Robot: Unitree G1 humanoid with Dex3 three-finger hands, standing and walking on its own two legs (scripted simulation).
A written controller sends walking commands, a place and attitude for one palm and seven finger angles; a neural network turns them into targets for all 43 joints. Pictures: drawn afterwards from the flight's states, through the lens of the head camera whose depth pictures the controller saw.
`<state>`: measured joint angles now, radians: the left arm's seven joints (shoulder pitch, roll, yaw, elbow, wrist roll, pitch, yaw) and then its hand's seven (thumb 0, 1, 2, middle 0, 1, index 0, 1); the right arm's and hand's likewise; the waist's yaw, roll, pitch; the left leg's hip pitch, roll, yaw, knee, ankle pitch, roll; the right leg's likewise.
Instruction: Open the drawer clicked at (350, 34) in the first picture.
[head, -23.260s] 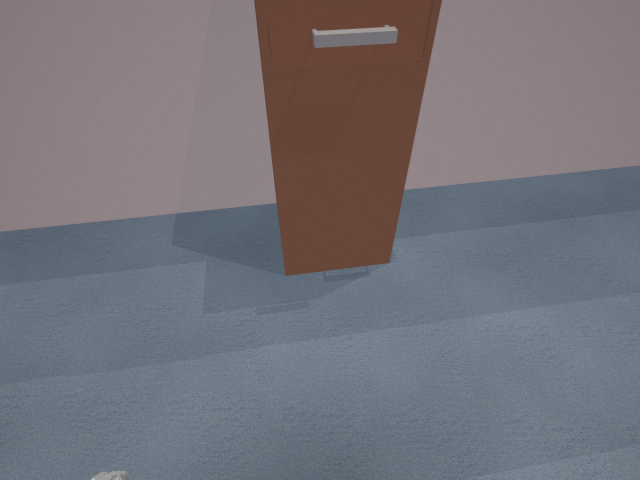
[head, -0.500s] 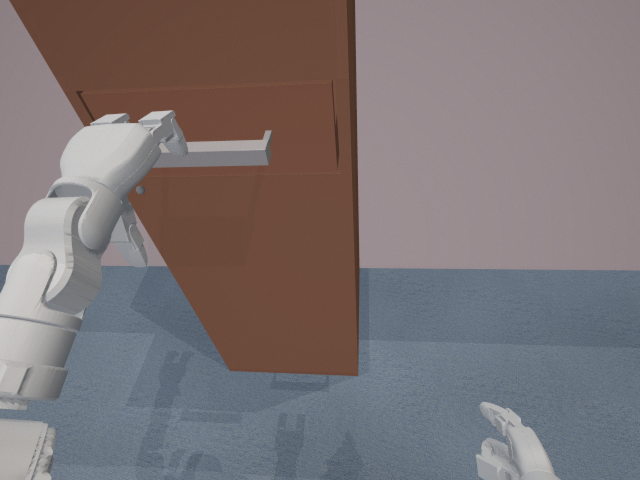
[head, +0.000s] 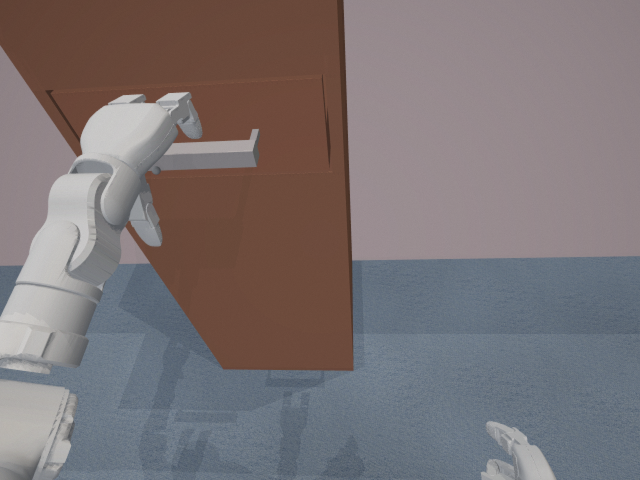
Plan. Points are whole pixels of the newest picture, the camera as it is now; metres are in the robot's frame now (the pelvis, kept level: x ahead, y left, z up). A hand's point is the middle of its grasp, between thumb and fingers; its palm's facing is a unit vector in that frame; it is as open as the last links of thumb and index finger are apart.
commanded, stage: move the hooked fingers above the handle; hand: left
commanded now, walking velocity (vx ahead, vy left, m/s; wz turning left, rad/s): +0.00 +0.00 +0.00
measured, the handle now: (194, 146) +0.52 +0.23 +0.15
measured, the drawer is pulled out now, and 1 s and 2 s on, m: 0.00 0.00 0.00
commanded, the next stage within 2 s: lower the fingers behind the handle in 1.56 s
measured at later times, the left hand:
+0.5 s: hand (172, 142) +0.46 +0.23 +0.20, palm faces +0.04 -0.01 -1.00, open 13.8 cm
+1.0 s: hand (179, 131) +0.48 +0.22 +0.20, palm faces +0.01 -0.01 -1.00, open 13.6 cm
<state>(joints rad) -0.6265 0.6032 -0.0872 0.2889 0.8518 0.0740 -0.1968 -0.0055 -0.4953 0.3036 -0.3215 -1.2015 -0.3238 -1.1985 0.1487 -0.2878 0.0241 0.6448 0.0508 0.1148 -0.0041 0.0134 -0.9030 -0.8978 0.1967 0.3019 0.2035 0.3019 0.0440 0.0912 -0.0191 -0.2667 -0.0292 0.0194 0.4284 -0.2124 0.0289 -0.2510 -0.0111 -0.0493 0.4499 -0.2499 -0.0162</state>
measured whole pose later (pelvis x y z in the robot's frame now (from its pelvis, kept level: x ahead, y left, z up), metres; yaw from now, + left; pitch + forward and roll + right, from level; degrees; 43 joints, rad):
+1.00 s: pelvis +0.02 -0.01 +0.00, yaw -1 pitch +7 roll +0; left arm -0.89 0.65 -0.05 0.71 0.91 -0.06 -0.18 0.00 -0.49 0.30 -0.38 -1.24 -0.35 -1.22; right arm 0.24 -0.29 0.01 0.66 0.06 0.17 -0.04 0.01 -0.90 -0.90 0.20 0.30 0.20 0.30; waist -0.02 0.07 -0.06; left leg -0.34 -0.01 0.04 0.47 -0.25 0.02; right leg -0.33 0.01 -0.03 0.48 -0.28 -0.02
